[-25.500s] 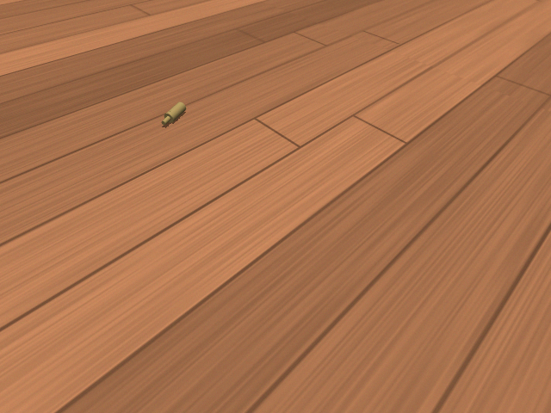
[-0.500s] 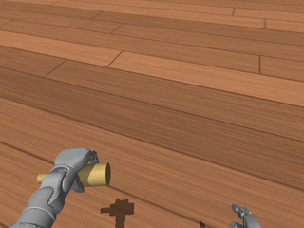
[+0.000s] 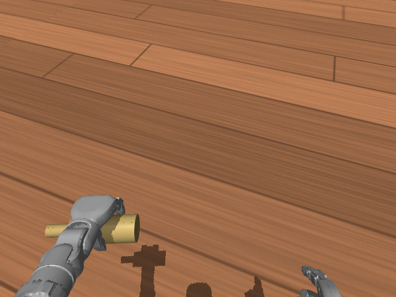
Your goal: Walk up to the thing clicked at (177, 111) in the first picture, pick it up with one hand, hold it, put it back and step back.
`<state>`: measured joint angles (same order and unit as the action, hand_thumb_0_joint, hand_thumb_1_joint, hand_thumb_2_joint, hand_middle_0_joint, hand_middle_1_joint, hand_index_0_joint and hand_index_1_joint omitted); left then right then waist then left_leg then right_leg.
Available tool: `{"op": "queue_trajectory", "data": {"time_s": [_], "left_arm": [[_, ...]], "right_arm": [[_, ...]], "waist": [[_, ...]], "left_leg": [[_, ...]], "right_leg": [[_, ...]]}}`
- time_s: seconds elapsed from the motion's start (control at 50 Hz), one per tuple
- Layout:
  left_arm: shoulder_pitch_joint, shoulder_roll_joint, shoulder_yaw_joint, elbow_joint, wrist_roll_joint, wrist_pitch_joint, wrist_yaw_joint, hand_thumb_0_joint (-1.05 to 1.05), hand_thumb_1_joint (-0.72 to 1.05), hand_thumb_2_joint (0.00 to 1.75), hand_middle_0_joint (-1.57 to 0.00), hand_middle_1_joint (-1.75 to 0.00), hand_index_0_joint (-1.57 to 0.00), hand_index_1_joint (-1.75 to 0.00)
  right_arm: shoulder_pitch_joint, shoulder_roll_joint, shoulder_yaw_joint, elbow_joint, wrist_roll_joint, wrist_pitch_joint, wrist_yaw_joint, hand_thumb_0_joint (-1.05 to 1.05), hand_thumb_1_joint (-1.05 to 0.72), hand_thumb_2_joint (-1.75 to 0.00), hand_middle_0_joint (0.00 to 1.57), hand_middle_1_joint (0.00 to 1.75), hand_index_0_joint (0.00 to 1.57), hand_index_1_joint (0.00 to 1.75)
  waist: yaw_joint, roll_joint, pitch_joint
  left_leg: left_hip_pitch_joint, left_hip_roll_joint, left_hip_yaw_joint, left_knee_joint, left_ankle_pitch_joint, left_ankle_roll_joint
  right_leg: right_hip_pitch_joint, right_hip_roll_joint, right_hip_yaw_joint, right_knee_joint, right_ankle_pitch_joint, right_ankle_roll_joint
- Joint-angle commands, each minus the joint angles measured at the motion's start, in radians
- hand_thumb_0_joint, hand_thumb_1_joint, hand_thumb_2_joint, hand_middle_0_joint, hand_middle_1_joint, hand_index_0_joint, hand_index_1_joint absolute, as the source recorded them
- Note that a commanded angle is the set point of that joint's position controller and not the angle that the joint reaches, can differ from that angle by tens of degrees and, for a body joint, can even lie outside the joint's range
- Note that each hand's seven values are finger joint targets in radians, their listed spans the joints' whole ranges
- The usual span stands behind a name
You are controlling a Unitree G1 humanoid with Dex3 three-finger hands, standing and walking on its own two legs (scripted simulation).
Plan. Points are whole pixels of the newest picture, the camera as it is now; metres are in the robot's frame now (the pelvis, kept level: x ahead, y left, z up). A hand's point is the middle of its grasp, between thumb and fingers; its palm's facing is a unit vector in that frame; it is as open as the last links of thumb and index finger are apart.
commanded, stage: crouch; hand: left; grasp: from above
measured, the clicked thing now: (93, 229) +0.31 +0.25 -0.11
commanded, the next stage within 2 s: lower in 1.62 s
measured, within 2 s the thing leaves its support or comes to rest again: neither
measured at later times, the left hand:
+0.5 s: hand (124, 235) +0.37 +0.23 -0.32, palm faces -0.42 +0.04 -0.91, open 9.3 cm
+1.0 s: hand (133, 242) +0.40 +0.24 -0.49, palm faces -0.44 +0.00 -0.90, open 9.4 cm
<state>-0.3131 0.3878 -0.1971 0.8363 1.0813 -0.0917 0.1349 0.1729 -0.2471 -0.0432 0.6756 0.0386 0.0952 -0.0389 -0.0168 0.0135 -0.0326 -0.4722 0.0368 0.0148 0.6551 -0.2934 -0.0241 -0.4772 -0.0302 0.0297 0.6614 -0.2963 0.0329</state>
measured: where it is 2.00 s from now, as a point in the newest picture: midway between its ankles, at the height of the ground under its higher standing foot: outside the picture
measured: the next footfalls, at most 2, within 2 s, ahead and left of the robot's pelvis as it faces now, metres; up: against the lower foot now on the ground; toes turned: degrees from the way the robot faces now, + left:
none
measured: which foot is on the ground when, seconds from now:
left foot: down 0.00-1.00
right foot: down 0.00-1.00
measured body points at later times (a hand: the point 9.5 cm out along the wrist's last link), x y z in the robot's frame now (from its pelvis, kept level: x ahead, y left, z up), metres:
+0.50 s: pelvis -0.05 +0.01 -0.20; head +0.12 +0.03 +0.22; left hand +0.39 +0.23 -0.27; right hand -0.01 -0.27 -0.32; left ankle +0.02 +0.14 -0.72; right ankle +0.02 -0.14 -0.72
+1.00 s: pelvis -0.06 +0.00 -0.33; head +0.17 +0.04 +0.05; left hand +0.42 +0.24 -0.44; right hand +0.01 -0.28 -0.45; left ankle +0.02 +0.14 -0.72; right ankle +0.02 -0.14 -0.72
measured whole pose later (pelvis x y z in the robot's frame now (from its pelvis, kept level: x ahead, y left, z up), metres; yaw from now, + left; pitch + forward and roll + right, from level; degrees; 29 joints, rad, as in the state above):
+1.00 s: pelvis -0.06 +0.00 -0.33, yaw -2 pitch +38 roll -5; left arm -0.87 0.59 0.04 1.30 1.24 -0.15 0.37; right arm 0.14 -0.25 -0.03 0.73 -0.11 -0.05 0.09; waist -0.19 0.02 -0.14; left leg -2.07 0.02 -0.12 2.10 -0.69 -0.04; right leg -2.02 0.00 -0.01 2.04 -0.68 0.06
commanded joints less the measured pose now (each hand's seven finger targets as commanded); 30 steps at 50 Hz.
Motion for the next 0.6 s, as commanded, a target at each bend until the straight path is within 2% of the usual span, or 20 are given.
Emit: {"op": "queue_trajectory", "data": {"time_s": [0.0,0.04,0.06,0.08,0.1,0.14,0.18,0.22,0.28,0.3,0.34,0.4,0.42,0.44,0.46,0.48,0.5,0.54,0.56,0.58], "left_arm": [[-0.39,0.172,0.086,-0.027,0.062,-0.011,0.141,0.0,0.8,0.62,-1.14,-0.54,-1.16,-0.52],[-0.457,0.165,0.088,0.01,0.079,-0.012,0.186,0.0,0.81,0.6,-1.14,-0.54,-1.16,-0.52],[-0.475,0.145,0.079,0.053,0.089,-0.005,0.203,0.0,0.82,0.59,-1.14,-0.55,-1.17,-0.52],[-0.477,0.154,0.086,0.09,0.095,-0.001,0.219,0.0,0.83,0.6,-1.15,-0.56,-1.17,-0.53],[-0.496,0.153,0.085,0.123,0.103,0.003,0.232,0.0,0.82,0.61,-1.14,-0.56,-1.17,-0.53],[-0.552,0.202,0.117,0.124,0.105,0.003,0.255,0.0,0.82,0.6,-1.14,-0.55,-1.16,-0.52],[-0.575,0.166,0.097,0.174,0.104,0.01,0.264,0.0,0.82,0.59,-1.15,-0.53,-1.17,-0.51],[-0.617,0.226,0.135,0.173,0.112,0.011,0.276,0.0,0.79,0.62,-1.14,-0.52,-1.16,-0.51],[-0.649,0.234,0.153,0.199,0.106,0.019,0.286,0.0,0.73,0.6,-1.09,-0.51,-1.1,-0.49],[-0.673,0.213,0.143,0.197,0.096,0.023,0.283,0.0,0.72,0.58,-1.07,-0.51,-1.09,-0.49],[-0.697,0.269,0.169,0.187,0.1,0.029,0.28,0.0,0.7,0.59,-1.08,-0.48,-1.09,-0.48],[-0.691,0.267,0.177,0.249,0.101,0.032,0.269,0.0,0.71,0.63,-1.08,-0.52,-1.09,-0.51],[-0.711,0.268,0.178,0.243,0.098,0.03,0.266,0.0,0.69,0.64,-1.06,-0.51,-1.07,-0.5],[-0.717,0.299,0.193,0.25,0.097,0.027,0.263,0.0,0.69,0.63,-1.06,-0.51,-1.07,-0.51],[-0.736,0.306,0.191,0.25,0.1,0.022,0.26,0.0,0.69,0.62,-1.06,-0.52,-1.07,-0.51],[-0.75,0.289,0.182,0.267,0.106,0.014,0.254,0.0,0.67,0.6,-1.05,-0.5,-1.06,-0.49],[-0.721,0.305,0.194,0.286,0.105,0.01,0.253,0.0,0.7,0.59,-1.07,-0.5,-1.08,-0.48],[-0.77,0.33,0.21,0.259,0.106,-0.007,0.253,0.0,0.72,0.6,-1.07,-0.49,-1.09,-0.48],[-0.82,0.352,0.217,0.228,0.109,-0.019,0.253,0.0,0.73,0.61,-1.08,-0.52,-1.1,-0.5],[-0.802,0.341,0.21,0.261,0.117,-0.024,0.254,0.0,0.75,0.63,-1.1,-0.51,-1.11,-0.5]], "right_arm": [[0.051,-0.142,-0.07,-0.067,-0.024,-0.028,0.004,0.0,-0.9,-0.9,0.2,0.3,0.2,0.3],[0.066,-0.143,-0.077,-0.062,-0.033,-0.033,0.012,0.0,-0.9,-0.9,0.2,0.3,0.2,0.3],[0.075,-0.145,-0.08,-0.059,-0.038,-0.038,0.014,0.0,-0.9,-0.9,0.2,0.3,0.2,0.3],[0.081,-0.15,-0.083,-0.055,-0.039,-0.043,0.015,0.0,-0.9,-0.9,0.2,0.3,0.2,0.3],[0.086,-0.153,-0.083,-0.051,-0.043,-0.049,0.017,0.0,-0.9,-0.9,0.2,0.3,0.2,0.3],[0.104,-0.165,-0.093,-0.041,-0.052,-0.06,0.013,0.0,-0.9,-0.9,0.2,0.3,0.2,0.3],[0.12,-0.167,-0.096,-0.03,-0.06,-0.07,0.01,0.0,-0.9,-0.9,0.2,0.3,0.2,0.3],[0.126,-0.175,-0.099,-0.025,-0.069,-0.079,0.007,0.0,-0.9,-0.9,0.2,0.3,0.2,0.3],[0.138,-0.184,-0.101,-0.021,-0.08,-0.093,0.003,0.0,-0.89,-0.9,0.2,0.3,0.2,0.3],[0.136,-0.181,-0.098,-0.018,-0.083,-0.098,0.004,0.0,-0.89,-0.9,0.2,0.3,0.2,0.3],[0.145,-0.185,-0.101,-0.018,-0.085,-0.103,0.004,0.0,-0.9,-0.9,0.2,0.3,0.2,0.3],[0.151,-0.183,-0.091,-0.01,-0.095,-0.112,0.01,0.0,-0.9,-0.9,0.2,0.3,0.2,0.3],[0.15,-0.184,-0.091,-0.009,-0.097,-0.114,0.011,0.0,-0.89,-0.9,0.2,0.3,0.2,0.3],[0.149,-0.189,-0.091,-0.008,-0.097,-0.118,0.013,0.0,-0.89,-0.9,0.2,0.3,0.2,0.3],[0.146,-0.186,-0.088,-0.011,-0.097,-0.12,0.014,0.0,-0.9,-0.9,0.2,0.3,0.2,0.3],[0.154,-0.191,-0.085,-0.005,-0.1,-0.124,0.017,0.0,-0.89,-0.9,0.2,0.3,0.2,0.3],[0.157,-0.19,-0.083,-0.009,-0.1,-0.128,0.023,0.0,-0.89,-0.9,0.2,0.3,0.2,0.3],[0.162,-0.196,-0.078,0.001,-0.106,-0.137,0.033,0.0,-0.89,-0.9,0.2,0.3,0.2,0.3],[0.168,-0.202,-0.081,0.004,-0.108,-0.141,0.035,0.0,-0.89,-0.9,0.2,0.3,0.2,0.3],[0.171,-0.201,-0.076,0.005,-0.111,-0.144,0.041,0.0,-0.9,-0.9,0.2,0.3,0.2,0.3]], "waist": [[-0.046,-0.012,-0.309],[-0.05,-0.001,-0.349],[-0.063,0.002,-0.379],[-0.059,-0.006,-0.401],[-0.07,-0.002,-0.415],[-0.06,0.059,-0.48],[-0.089,0.057,-0.521],[-0.084,0.075,-0.569],[-0.093,0.084,-0.631],[-0.111,0.1,-0.644],[-0.098,0.11,-0.716],[-0.126,0.091,-0.682],[-0.125,0.098,-0.681],[-0.122,0.101,-0.685],[-0.13,0.113,-0.696],[-0.152,0.104,-0.688],[-0.143,0.075,-0.693],[-0.148,0.132,-0.743],[-0.154,0.146,-0.769],[-0.169,0.153,-0.75]], "left_leg": [[-0.034,-0.052,0.026,0.154,0.144,0.023],[-0.137,-0.049,0.025,0.238,0.106,0.021],[-0.178,-0.047,0.025,0.28,0.095,0.024],[-0.228,-0.047,0.022,0.322,0.084,0.026],[-0.279,-0.046,0.016,0.36,0.072,0.028],[-0.32,-0.044,0.007,0.418,0.042,0.023],[-0.387,-0.038,-0.007,0.486,0.024,0.027],[-0.471,-0.035,-0.019,0.552,-0.021,0.03],[-0.555,-0.031,-0.038,0.622,-0.088,0.028],[-0.57,-0.026,-0.05,0.642,-0.078,0.026],[-0.608,-0.029,-0.045,0.693,-0.096,0.028],[-0.747,-0.033,-0.047,0.76,-0.163,0.032],[-0.763,-0.032,-0.055,0.776,-0.19,0.032],[-0.771,-0.032,-0.069,0.786,-0.224,0.029],[-0.803,-0.035,-0.059,0.814,-0.244,0.032],[-0.84,-0.036,-0.067,0.84,-0.253,0.034],[-0.85,-0.037,-0.077,0.859,-0.26,0.036],[-0.852,-0.038,-0.081,0.907,-0.226,0.032],[-0.844,-0.036,-0.089,0.922,-0.231,0.03],[-0.86,-0.035,-0.092,0.94,-0.24,0.029]], "right_leg": [[-0.135,0.047,-0.028,0.092,0.137,-0.04],[-0.217,0.048,-0.024,0.167,0.107,-0.043],[-0.256,0.047,-0.025,0.205,0.098,-0.043],[-0.291,0.048,-0.029,0.245,0.085,-0.044],[-0.343,0.05,-0.034,0.286,0.069,-0.045],[-0.422,0.052,-0.045,0.356,0.034,-0.054],[-0.509,0.053,-0.057,0.431,0.016,-0.059],[-0.586,0.052,-0.059,0.498,-0.018,-0.059],[-0.679,0.051,-0.067,0.589,-0.072,-0.061],[-0.727,0.05,-0.071,0.626,-0.07,-0.062],[-0.748,0.049,-0.076,0.674,-0.086,-0.065],[-0.829,0.046,-0.079,0.742,-0.135,-0.064],[-0.871,0.047,-0.083,0.764,-0.161,-0.066],[-0.917,0.045,-0.088,0.784,-0.196,-0.068],[-0.93,0.045,-0.084,0.8,-0.212,-0.069],[-0.967,0.044,-0.09,0.829,-0.214,-0.068],[-0.99,0.043,-0.095,0.849,-0.226,-0.068],[-1.047,0.039,-0.096,0.905,-0.202,-0.071],[-1.076,0.039,-0.102,0.926,-0.208,-0.071],[-1.102,0.037,-0.105,0.942,-0.213,-0.071]]}}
